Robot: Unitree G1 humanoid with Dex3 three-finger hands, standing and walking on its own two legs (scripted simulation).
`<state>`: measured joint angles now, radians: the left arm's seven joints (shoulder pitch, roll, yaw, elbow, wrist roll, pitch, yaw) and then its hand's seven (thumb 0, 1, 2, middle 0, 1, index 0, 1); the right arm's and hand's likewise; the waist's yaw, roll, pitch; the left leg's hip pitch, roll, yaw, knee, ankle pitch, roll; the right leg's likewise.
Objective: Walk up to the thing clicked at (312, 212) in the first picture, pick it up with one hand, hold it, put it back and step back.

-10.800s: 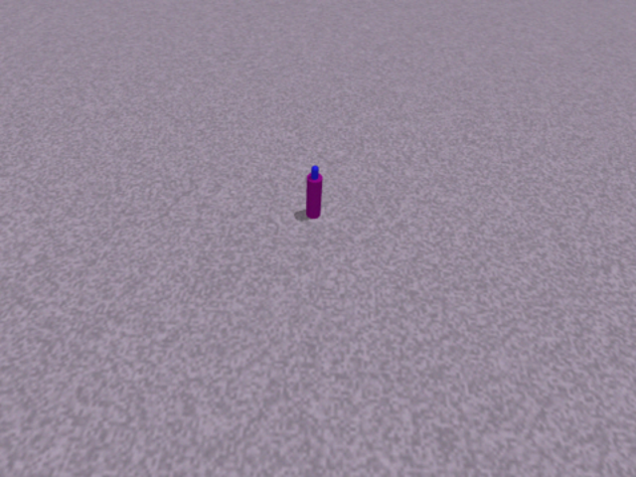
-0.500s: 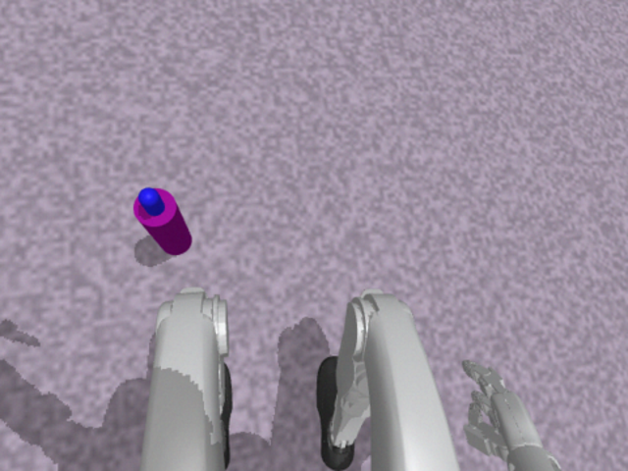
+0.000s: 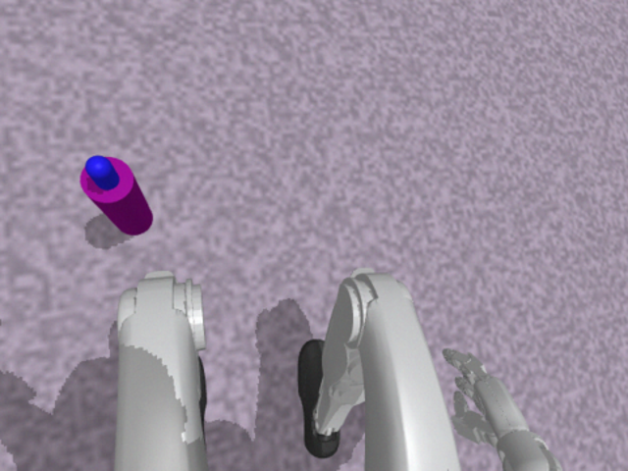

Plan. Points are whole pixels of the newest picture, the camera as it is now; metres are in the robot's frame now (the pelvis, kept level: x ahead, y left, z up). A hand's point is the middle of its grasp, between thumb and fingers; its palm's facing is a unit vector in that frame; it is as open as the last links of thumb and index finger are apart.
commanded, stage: approach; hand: left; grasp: from the side
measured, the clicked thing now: (119, 196) +0.45 +0.25 -0.24
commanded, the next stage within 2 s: go down in 0.08 s
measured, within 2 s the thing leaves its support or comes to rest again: neither
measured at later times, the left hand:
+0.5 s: hand (17, 210) +0.40 +0.35 -0.18, palm faces +0.14 -0.99 +0.01, open 17.5 cm
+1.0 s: hand out of the picture +0.40 +0.37 -0.07, palm faces +0.13 -0.99 -0.06, open 17.6 cm
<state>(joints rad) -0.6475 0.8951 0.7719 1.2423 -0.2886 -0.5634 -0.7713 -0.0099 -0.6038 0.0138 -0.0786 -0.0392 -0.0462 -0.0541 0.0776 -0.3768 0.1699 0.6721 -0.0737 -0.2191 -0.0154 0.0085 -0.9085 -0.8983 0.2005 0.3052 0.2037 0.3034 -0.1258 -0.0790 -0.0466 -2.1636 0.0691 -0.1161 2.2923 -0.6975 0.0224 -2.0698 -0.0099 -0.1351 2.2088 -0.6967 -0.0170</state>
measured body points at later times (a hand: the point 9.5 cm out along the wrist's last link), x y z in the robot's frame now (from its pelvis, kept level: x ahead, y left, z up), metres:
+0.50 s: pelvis -0.02 +0.01 -0.07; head +0.21 +0.14 +0.29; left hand +0.39 +0.40 -0.18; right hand +0.14 -0.26 -0.13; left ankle +0.08 +0.12 -0.34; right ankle +0.10 -0.11 -0.34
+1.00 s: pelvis -0.01 +0.00 -0.05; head +0.19 +0.10 +0.34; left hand +0.38 +0.43 -0.06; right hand +0.15 -0.27 -0.13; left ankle +0.08 +0.12 -0.34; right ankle +0.10 -0.11 -0.34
